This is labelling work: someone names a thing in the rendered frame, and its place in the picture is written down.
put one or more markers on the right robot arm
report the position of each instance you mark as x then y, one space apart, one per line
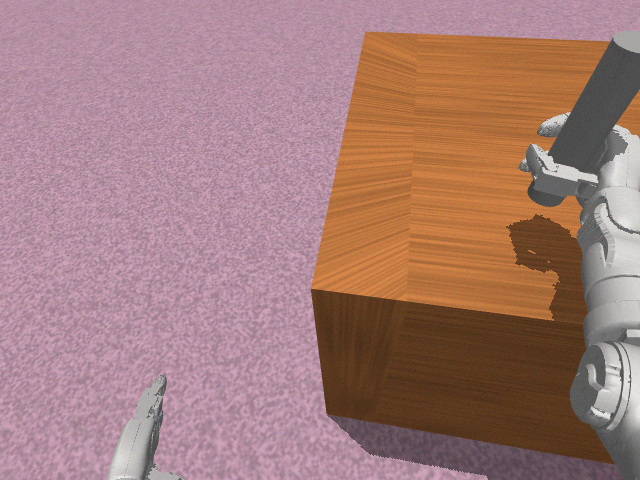
605 392

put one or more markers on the right robot hand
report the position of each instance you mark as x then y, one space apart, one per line
615 164

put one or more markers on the can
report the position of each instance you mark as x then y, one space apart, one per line
611 88

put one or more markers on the left robot hand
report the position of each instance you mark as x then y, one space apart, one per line
134 453

